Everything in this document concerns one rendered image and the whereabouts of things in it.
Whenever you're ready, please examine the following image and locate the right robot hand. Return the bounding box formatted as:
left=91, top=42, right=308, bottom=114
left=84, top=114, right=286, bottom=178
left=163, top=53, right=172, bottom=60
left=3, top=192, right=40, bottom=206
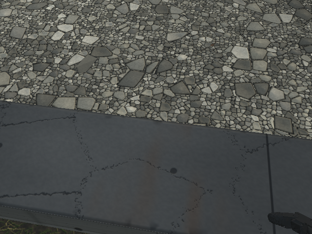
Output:
left=267, top=212, right=312, bottom=234

